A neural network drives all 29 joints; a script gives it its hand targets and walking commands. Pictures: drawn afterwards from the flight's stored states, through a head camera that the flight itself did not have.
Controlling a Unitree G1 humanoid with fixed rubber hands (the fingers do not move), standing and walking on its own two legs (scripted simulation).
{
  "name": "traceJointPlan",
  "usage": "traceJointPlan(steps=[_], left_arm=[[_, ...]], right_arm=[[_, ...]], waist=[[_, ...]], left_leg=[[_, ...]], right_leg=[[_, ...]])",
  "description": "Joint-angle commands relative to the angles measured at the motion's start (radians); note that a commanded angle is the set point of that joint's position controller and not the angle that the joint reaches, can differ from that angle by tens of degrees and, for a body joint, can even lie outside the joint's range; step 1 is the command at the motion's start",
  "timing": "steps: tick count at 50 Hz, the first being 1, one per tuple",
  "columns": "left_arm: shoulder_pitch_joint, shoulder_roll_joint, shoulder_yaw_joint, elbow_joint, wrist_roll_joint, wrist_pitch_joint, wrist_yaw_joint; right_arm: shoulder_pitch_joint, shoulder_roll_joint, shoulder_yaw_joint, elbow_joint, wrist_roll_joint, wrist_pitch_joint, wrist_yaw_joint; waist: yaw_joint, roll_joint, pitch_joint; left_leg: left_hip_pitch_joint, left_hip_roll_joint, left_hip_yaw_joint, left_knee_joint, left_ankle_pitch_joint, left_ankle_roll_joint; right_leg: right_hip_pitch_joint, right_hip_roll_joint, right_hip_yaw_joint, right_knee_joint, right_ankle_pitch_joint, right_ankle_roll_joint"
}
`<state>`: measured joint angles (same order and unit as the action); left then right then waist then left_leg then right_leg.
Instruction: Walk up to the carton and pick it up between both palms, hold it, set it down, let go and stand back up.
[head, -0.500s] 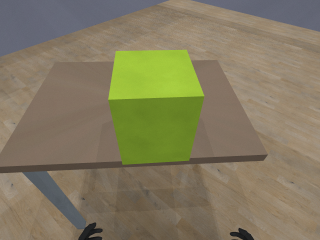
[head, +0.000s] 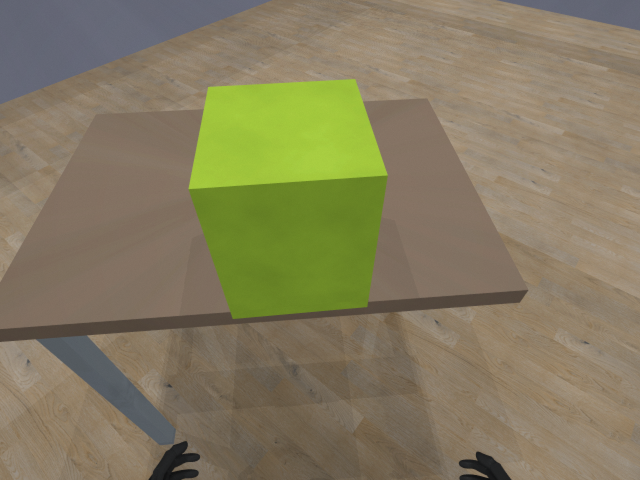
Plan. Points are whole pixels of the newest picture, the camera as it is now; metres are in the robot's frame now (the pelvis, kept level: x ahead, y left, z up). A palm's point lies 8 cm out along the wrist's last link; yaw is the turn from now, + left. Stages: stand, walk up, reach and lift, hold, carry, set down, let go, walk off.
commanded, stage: let go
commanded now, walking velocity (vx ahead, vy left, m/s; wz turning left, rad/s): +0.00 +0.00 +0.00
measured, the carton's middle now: (292, 202) +0.47 +0.05 +0.10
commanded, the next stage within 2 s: stand in 0.78 s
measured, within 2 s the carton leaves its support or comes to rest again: neither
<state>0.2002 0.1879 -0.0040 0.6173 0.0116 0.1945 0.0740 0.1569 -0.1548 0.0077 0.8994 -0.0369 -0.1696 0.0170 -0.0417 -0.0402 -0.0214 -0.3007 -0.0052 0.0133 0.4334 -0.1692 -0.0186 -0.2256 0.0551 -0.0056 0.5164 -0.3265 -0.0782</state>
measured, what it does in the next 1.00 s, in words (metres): stands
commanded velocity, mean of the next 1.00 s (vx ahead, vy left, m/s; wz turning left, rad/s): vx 0.00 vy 0.00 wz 0.00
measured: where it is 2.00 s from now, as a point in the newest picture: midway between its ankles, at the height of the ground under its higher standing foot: outside the picture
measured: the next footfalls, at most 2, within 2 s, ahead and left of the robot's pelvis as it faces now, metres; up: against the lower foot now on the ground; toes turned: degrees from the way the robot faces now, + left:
none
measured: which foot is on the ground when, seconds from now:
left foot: down 0.00-1.00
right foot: down 0.00-1.00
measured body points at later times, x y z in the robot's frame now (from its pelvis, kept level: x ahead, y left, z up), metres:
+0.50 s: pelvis +0.00 +0.02 +0.00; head +0.01 +0.03 +0.45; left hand +0.16 +0.24 -0.11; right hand +0.13 -0.21 -0.11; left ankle +0.03 +0.14 -0.74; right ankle -0.04 -0.06 -0.74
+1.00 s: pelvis +0.01 +0.05 +0.00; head -0.01 +0.05 +0.45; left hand +0.09 +0.28 -0.12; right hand +0.08 -0.18 -0.14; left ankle +0.03 +0.14 -0.74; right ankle -0.04 -0.06 -0.74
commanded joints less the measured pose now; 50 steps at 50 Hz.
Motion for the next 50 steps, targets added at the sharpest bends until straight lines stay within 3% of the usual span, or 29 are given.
traceJointPlan(steps=[1,7,13,22,38,39,40,41,46,50], left_arm=[[-0.089,0.125,0.043,-0.146,0.005,-0.032,0.007],[-0.086,0.133,0.052,-0.148,0.024,-0.016,0.004],[-0.077,0.130,0.046,-0.162,0.032,-0.018,0.004],[-0.066,0.121,0.036,-0.179,0.024,-0.036,0.000],[-0.024,0.125,0.016,-0.236,0.017,-0.064,0.000],[-0.022,0.127,0.016,-0.253,0.017,-0.064,0.001],[0.141,0.132,0.048,-0.121,0.020,-0.153,-0.032],[0.218,0.129,0.044,-0.083,0.020,-0.190,-0.043],[0.150,0.092,0.025,-0.032,0.027,-0.244,-0.061],[0.160,0.090,0.025,0.034,0.016,-0.246,-0.050]], right_arm=[[-0.096,-0.110,-0.020,-0.114,0.007,-0.048,-0.006],[-0.100,-0.107,-0.029,-0.073,0.007,-0.043,-0.002],[-0.108,-0.112,-0.028,-0.051,0.010,-0.050,0.006],[-0.106,-0.120,-0.039,-0.064,0.004,-0.062,0.008],[-0.063,-0.123,-0.049,-0.113,0.004,-0.077,0.007],[-0.068,-0.124,-0.053,-0.118,0.004,-0.076,0.006],[0.112,-0.141,-0.050,-0.044,-0.010,0.035,0.005],[0.107,-0.149,-0.048,-0.033,-0.010,0.081,0.002],[0.058,-0.135,-0.047,-0.064,-0.004,0.135,-0.009],[0.124,-0.157,-0.068,-0.012,-0.004,0.139,0.001]], waist=[[0.001,-0.034,-0.137],[-0.005,0.005,-0.129],[-0.005,0.038,-0.124],[-0.003,0.007,-0.131],[0.011,0.016,-0.107],[0.016,0.033,-0.102],[0.074,0.168,-0.105],[0.080,0.191,-0.133],[0.057,0.078,-0.031],[0.037,0.012,0.029]], left_leg=[[0.117,0.006,-0.025,-0.006,0.124,0.048],[0.149,0.002,-0.028,-0.007,0.156,0.038],[0.174,-0.003,-0.030,-0.017,0.148,0.026],[0.197,0.000,-0.035,-0.023,0.141,0.022],[0.228,0.004,-0.034,-0.036,0.083,0.017],[0.229,0.006,-0.035,-0.044,0.080,0.015],[0.100,0.147,-0.184,-0.009,0.271,0.085],[0.076,0.162,-0.200,0.000,0.306,0.112],[0.022,0.105,-0.149,-0.007,0.144,0.086],[0.043,0.096,-0.160,-0.003,0.142,0.088]], right_leg=[[-0.014,-0.122,0.128,-0.107,0.380,0.093],[-0.022,-0.121,0.124,-0.107,0.430,0.090],[-0.043,-0.113,0.113,-0.119,0.391,0.075],[-0.075,-0.099,0.096,-0.122,0.362,0.067],[-0.137,-0.083,0.072,-0.137,0.246,0.042],[-0.133,-0.081,0.071,-0.139,0.244,0.041],[0.008,-0.093,0.072,-0.048,0.081,0.059],[0.062,-0.100,0.072,-0.065,0.047,0.055],[-0.005,-0.122,0.088,-0.115,0.130,0.036],[-0.052,-0.124,0.097,-0.140,0.135,0.025]])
